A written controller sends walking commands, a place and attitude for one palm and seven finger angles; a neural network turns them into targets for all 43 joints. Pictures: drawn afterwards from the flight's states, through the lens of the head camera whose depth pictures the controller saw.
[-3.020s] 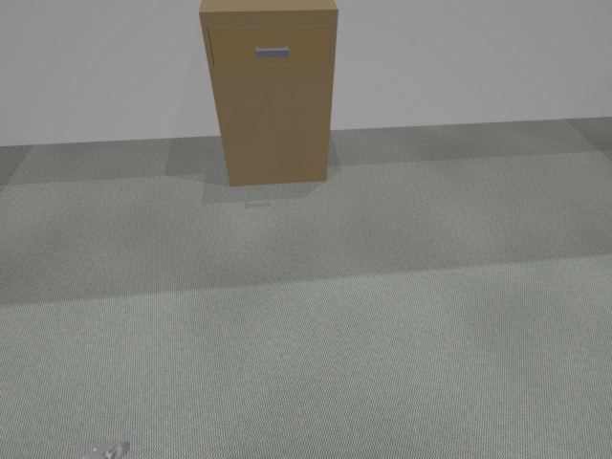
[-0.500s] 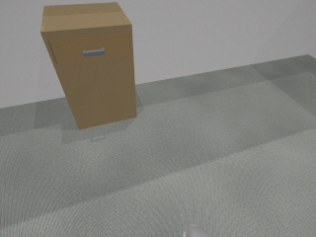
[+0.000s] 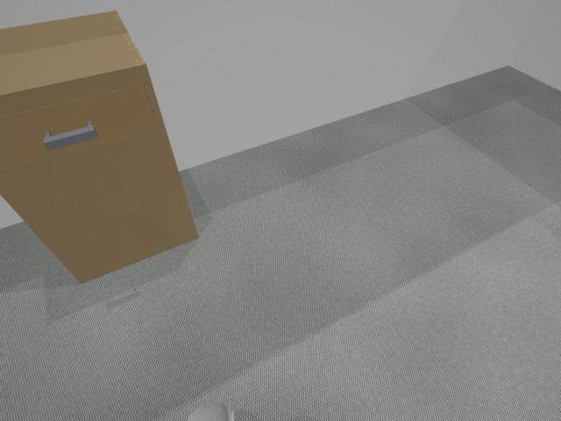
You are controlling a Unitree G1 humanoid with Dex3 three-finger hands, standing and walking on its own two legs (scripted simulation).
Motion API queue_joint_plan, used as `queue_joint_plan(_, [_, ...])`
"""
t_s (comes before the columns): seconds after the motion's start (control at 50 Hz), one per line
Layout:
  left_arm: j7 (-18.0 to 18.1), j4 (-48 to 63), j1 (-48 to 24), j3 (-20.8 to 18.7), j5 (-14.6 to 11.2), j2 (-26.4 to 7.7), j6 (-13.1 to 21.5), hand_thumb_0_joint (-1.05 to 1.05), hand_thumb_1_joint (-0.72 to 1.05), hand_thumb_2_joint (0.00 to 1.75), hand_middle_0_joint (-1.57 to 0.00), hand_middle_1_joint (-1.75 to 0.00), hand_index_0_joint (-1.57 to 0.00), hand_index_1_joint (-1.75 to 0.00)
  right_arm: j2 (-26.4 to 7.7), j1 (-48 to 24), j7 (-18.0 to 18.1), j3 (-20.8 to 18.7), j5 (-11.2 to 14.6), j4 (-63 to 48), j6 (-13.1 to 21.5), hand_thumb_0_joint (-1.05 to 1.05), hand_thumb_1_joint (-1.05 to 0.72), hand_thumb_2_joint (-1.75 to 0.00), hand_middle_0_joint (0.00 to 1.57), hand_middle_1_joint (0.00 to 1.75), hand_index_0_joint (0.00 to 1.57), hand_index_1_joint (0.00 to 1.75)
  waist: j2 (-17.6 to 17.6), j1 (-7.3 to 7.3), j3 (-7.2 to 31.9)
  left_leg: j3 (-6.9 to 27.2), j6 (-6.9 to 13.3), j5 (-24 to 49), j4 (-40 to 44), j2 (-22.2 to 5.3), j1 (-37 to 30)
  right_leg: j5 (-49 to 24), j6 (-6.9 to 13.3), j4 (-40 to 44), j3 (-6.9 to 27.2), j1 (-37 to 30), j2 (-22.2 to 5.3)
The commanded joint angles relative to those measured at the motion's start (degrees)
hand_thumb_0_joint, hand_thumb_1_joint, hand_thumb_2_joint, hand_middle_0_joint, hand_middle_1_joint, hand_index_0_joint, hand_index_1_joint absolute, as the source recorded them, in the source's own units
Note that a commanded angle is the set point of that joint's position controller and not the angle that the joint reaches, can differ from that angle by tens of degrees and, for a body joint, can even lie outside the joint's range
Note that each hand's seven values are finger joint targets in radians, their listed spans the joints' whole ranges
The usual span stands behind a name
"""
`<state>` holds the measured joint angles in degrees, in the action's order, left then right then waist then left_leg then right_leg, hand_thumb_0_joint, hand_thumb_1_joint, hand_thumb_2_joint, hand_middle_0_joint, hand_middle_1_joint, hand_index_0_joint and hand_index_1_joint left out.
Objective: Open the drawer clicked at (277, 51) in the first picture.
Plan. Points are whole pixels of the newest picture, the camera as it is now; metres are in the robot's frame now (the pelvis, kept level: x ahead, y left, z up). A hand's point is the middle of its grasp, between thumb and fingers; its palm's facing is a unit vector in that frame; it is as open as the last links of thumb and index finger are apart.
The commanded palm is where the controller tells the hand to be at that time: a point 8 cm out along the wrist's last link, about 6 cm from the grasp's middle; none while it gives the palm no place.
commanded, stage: walk to a spot facing it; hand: left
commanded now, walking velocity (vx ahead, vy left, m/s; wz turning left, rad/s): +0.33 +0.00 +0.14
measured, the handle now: (70, 133) +0.82 +0.60 -0.09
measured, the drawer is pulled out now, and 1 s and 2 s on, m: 0.00 0.00 0.00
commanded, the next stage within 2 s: turn to face it in 0.14 s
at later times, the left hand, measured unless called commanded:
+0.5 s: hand (145, 389) +0.21 +0.25 -0.18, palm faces +0.14 -0.98 -0.17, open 7.3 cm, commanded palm none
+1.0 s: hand (159, 382) +0.21 +0.22 -0.15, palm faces +0.38 -0.89 -0.26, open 7.3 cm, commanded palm none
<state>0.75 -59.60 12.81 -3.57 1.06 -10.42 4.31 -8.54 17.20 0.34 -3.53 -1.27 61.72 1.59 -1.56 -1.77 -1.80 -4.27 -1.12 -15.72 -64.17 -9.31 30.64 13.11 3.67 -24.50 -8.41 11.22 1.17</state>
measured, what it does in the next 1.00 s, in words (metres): walks ahead, turning left: left foot, then right foot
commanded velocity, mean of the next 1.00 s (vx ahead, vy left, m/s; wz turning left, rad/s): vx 0.05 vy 0.00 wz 0.37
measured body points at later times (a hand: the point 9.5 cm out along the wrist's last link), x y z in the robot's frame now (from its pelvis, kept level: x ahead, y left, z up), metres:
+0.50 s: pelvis +0.17 +0.06 +0.00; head +0.19 +0.08 +0.45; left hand +0.20 +0.30 -0.16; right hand +0.22 -0.17 -0.14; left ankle +0.20 +0.15 -0.74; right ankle +0.20 -0.08 -0.68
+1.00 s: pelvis +0.21 +0.01 +0.00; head +0.24 +0.00 +0.45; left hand +0.19 +0.26 -0.13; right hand +0.37 -0.21 -0.15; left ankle +0.14 +0.15 -0.67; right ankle +0.25 -0.07 -0.74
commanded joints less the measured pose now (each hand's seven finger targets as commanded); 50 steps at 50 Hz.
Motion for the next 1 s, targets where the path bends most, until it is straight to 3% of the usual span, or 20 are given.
queue_joint_plan(0.0, [-0.1, 0.2, 5.7, -0.1, 0.3, -4.7, 0.8, 0.00, 0.90, 0.90, -0.20, -0.30, -0.20, -0.30, -1.1, 1.7, -1.3, 0.2, -0.2, -3.2, 0.0, 0.00, -0.90, -0.90, 0.20, 0.30, 0.20, 0.30, 9.0, 0.57, -2.3, 0.0, -1.1, 4.3, 10.4, -1.0, 1.4, -8.9, 5.5, 13.7, 8.8, 1.3, -15.2])
queue_joint_plan(0.12, [0.0, -1.4, 9.2, -0.4, 0.4, -7.4, 0.4, 0.00, 0.90, 0.90, -0.20, -0.30, -0.20, -0.30, -2.6, -7.5, -2.2, 0.4, 0.1, -6.6, 1.2, 0.00, -0.90, -0.90, 0.20, 0.30, 0.20, 0.30, 7.3, 2.91, -5.0, -3.0, 0.5, 4.2, 25.8, 2.0, -4.2, -10.9, 4.5, 10.4, 9.4, -2.5, -16.8])
queue_joint_plan(0.14, [0.0, -1.6, 9.4, -0.4, 0.4, -7.6, 0.2, 0.00, 0.90, 0.90, -0.20, -0.30, -0.20, -0.30, -3.2, -6.8, -2.0, 0.3, 0.0, -6.4, 1.4, 0.00, -0.90, -0.90, 0.20, 0.30, 0.20, 0.30, 6.6, 2.27, -4.8, -3.7, 0.8, 4.0, 28.1, 2.7, -7.3, -13.1, 4.1, 8.3, 9.1, -2.4, -16.7])
queue_joint_plan(0.18, [0.1, -1.8, 9.2, -0.3, 0.0, -7.1, -0.1, 0.00, 0.90, 0.90, -0.20, -0.30, -0.20, -0.30, -6.3, 3.4, -1.3, -0.5, -0.5, -3.1, 2.1, 0.00, -0.90, -0.90, 0.20, 0.30, 0.20, 0.30, 0.7, -2.38, 0.4, -4.3, 1.6, 7.5, 35.4, 4.6, -23.6, -19.9, 1.6, -7.4, 4.8, 1.0, -12.3])
queue_joint_plan(0.2, [-0.2, -1.1, 11.1, 0.0, -0.5, -4.6, -0.3, 0.00, 0.90, 0.90, -0.20, -0.30, -0.20, -0.30, -11.9, 10.9, -0.6, -1.7, -1.2, -1.5, 2.6, 0.00, -0.90, -0.90, 0.20, 0.30, 0.20, 0.30, -10.2, -4.54, 6.8, 9.1, 5.4, 11.8, 38.7, -6.1, -36.2, -8.8, -1.5, -22.4, 0.9, 9.9, -6.5])
queue_joint_plan(0.22, [-0.5, 0.3, 11.1, 0.8, -0.9, -2.4, -0.1, 0.00, 0.90, 0.90, -0.20, -0.30, -0.20, -0.30, -16.7, 15.2, -0.1, -2.4, -0.8, -0.7, 2.3, 0.00, -0.90, -0.90, 0.20, 0.30, 0.20, 0.30, -20.2, -4.75, 10.4, 24.0, 11.4, 22.5, 44.5, -18.3, -42.0, 20.4, -3.4, -39.3, 0.3, 19.5, -1.0])
queue_joint_plan(0.24, [0.0, 1.0, 8.5, 0.5, -0.4, -4.4, -0.3, 0.00, 0.90, 0.90, -0.20, -0.30, -0.20, -0.30, -15.4, 13.2, 0.3, -1.7, -0.3, -1.0, 1.5, 0.00, -0.90, -0.90, 0.20, 0.30, 0.20, 0.30, -12.6, -4.27, 8.2, 23.3, 13.9, 23.4, 45.6, -18.6, -37.7, 21.6, -2.6, -45.8, 5.2, 20.8, -3.3])
queue_joint_plan(0.28, [-0.1, 0.5, 5.0, 0.4, -0.1, -3.1, -0.7, 0.00, 0.90, 0.90, -0.20, -0.30, -0.20, -0.30, -10.4, 5.8, 0.9, -0.4, 0.0, -2.4, 1.9, 0.00, -0.90, -0.90, 0.20, 0.30, 0.20, 0.30, -7.3, -1.70, 1.5, 17.8, 12.8, 29.1, 46.7, -14.2, -27.1, 14.7, -3.9, -48.0, 6.5, 22.6, -6.9])
queue_joint_plan(0.34, [-0.1, -0.5, 7.6, 0.8, 0.0, -0.4, -2.4, 0.00, 0.90, 0.90, -0.20, -0.30, -0.20, -0.30, -7.7, -0.2, 1.1, 0.7, 0.4, -3.5, 2.4, 0.00, -0.90, -0.90, 0.20, 0.30, 0.20, 0.30, -6.1, 2.36, 0.4, 7.2, 9.6, 34.9, 47.1, -7.7, -18.1, 10.0, -6.0, -38.6, 5.9, 14.6, -8.0])
queue_joint_plan(0.44, [0.4, 2.2, 5.6, -0.3, 0.0, -1.5, -4.6, 0.00, 0.90, 0.90, -0.20, -0.30, -0.20, -0.30, -9.7, -0.8, 0.8, -0.5, 0.4, -4.7, 0.9, 0.00, -0.90, -0.90, 0.20, 0.30, 0.20, 0.30, -5.2, 2.45, 3.6, 8.6, 10.9, 28.6, 47.2, -6.2, -18.6, 6.4, -7.9, -32.5, 5.3, 14.6, -6.7])
queue_joint_plan(0.56, [0.6, 6.8, -1.6, -0.9, -0.3, -2.9, -5.1, 0.00, 0.90, 0.90, -0.20, -0.30, -0.20, -0.30, -11.1, -1.2, 0.4, -1.8, -0.1, -5.8, -1.3, 0.00, -0.90, -0.90, 0.20, 0.30, 0.20, 0.30, -7.4, 0.96, 1.1, 15.0, 11.0, 19.0, 46.2, -4.9, -15.5, 7.6, -8.1, -20.6, 4.9, 11.0, -4.6])
queue_joint_plan(0.6, [0.8, 7.4, -0.1, -1.0, -0.6, -3.0, -4.8, 0.00, 0.90, 0.90, -0.20, -0.30, -0.20, -0.30, -11.7, -2.4, 0.5, -2.2, -0.2, -6.5, -1.8, 0.00, -0.90, -0.90, 0.20, 0.30, 0.20, 0.30, -7.4, 1.86, 2.3, 16.5, 10.5, 20.3, 43.3, -4.7, -15.3, 6.8, -7.8, -14.5, 4.8, 6.9, -3.7])
queue_joint_plan(0.64, [1.0, 7.0, 3.3, -1.3, -0.6, -4.4, -4.0, 0.00, 0.90, 0.90, -0.20, -0.30, -0.20, -0.30, -11.7, -3.5, 0.3, -2.5, 0.3, -7.4, -2.1, 0.00, -0.90, -0.90, 0.20, 0.30, 0.20, 0.30, -4.0, 3.84, 4.1, 14.9, 7.2, 17.4, 37.2, -1.5, -12.2, -2.8, -7.6, -0.9, 4.9, -2.3, -4.4])
queue_joint_plan(0.66, [1.3, 7.1, 4.1, -1.8, 0.0, -8.1, -3.3, 0.00, 0.90, 0.90, -0.20, -0.30, -0.20, -0.30, -9.1, -2.1, -0.1, -2.3, 0.8, -7.8, -2.0, 0.00, -0.90, -0.90, 0.20, 0.30, 0.20, 0.30, 5.9, 3.88, 5.8, 10.5, 3.3, 8.2, 29.1, 3.6, -5.4, -7.7, -5.7, 5.4, 12.2, -10.6, -12.3])
queue_joint_plan(0.68, [1.7, 7.4, 5.6, -2.8, 0.6, -13.7, -3.1, 0.00, 0.90, 0.90, -0.20, -0.30, -0.20, -0.30, -5.1, -1.8, -0.3, -1.5, 0.8, -9.6, -2.1, 0.00, -0.90, -0.90, 0.20, 0.30, 0.20, 0.30, 21.9, 4.44, 5.9, 1.7, -0.9, -16.5, 15.0, 11.7, 3.9, -19.9, 0.2, 7.4, 25.0, -14.0, -27.5])
queue_joint_plan(0.7, [1.7, 8.1, 5.9, -2.4, 0.1, -13.7, -3.5, 0.00, 0.90, 0.90, -0.20, -0.30, -0.20, -0.30, -8.0, -2.6, 0.0, -2.3, 0.4, -9.9, -2.9, 0.00, -0.90, -0.90, 0.20, 0.30, 0.20, 0.30, 16.6, 4.73, 5.9, 5.3, -0.6, -19.7, 3.9, 9.4, 1.6, -20.2, 4.5, 7.6, 24.2, -6.5, -30.6])
queue_joint_plan(0.74, [1.8, 9.9, -2.2, -1.8, 0.1, -9.9, -3.6, 0.00, 0.90, 0.90, -0.20, -0.30, -0.20, -0.30, -7.5, -1.7, -0.7, -2.6, 0.1, -7.9, -4.3, 0.00, -0.90, -0.90, 0.20, 0.30, 0.20, 0.30, 12.5, 1.03, 1.3, 5.9, -1.3, -11.8, -5.1, 6.9, 1.4, -7.8, 3.3, 9.6, 17.0, 0.7, -24.5])
queue_joint_plan(0.76, [2.0, 10.7, -4.3, -1.3, 0.0, -8.5, -3.8, 0.00, 0.90, 0.90, -0.20, -0.30, -0.20, -0.30, -7.4, -1.0, -1.0, -2.5, 0.1, -7.6, -4.4, 0.00, -0.90, -0.90, 0.20, 0.30, 0.20, 0.30, 10.8, -0.07, 0.3, 5.3, -1.5, -9.0, -6.3, 5.9, 1.4, -9.2, 2.3, 8.5, 13.2, 1.6, -22.4])
queue_joint_plan(0.82, [1.7, 10.1, -1.8, -0.8, 0.1, -7.6, -3.4, 0.00, 0.90, 0.90, -0.20, -0.30, -0.20, -0.30, -6.6, -2.0, -1.2, -2.0, -0.1, -7.8, -4.7, 0.00, -0.90, -0.90, 0.20, 0.30, 0.20, 0.30, 11.1, 0.87, -0.3, 3.6, -2.6, -5.5, -4.3, 6.0, 1.4, -14.0, 1.6, 7.4, 6.7, -0.3, -19.9])
queue_joint_plan(0.98, [1.3, 7.6, 4.2, -1.6, 1.0, -11.0, -3.8, 0.00, 0.90, 0.90, -0.20, -0.30, -0.20, -0.30, -6.3, -10.2, -1.3, -0.9, 0.5, -10.6, -4.6, 0.00, -0.90, -0.90, 0.20, 0.30, 0.20, 0.30, 12.5, 4.27, 1.4, 0.1, -2.6, -9.7, 13.8, 6.7, -4.6, -20.9, 4.0, 4.9, 5.2, -4.8, -21.8])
